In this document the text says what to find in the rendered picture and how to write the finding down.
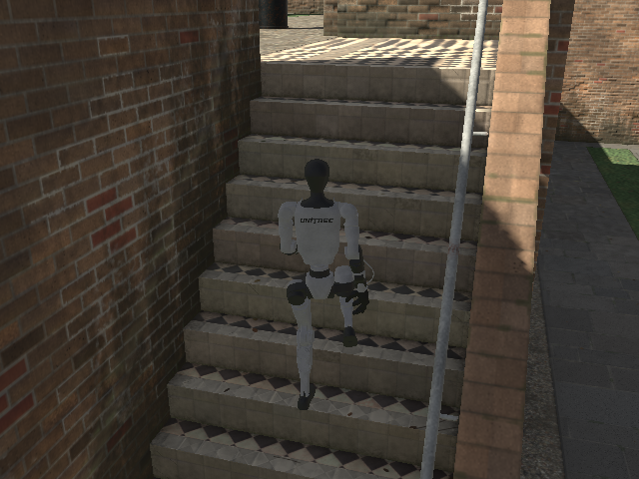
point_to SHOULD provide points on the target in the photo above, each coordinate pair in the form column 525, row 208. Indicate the stairs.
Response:
column 391, row 137

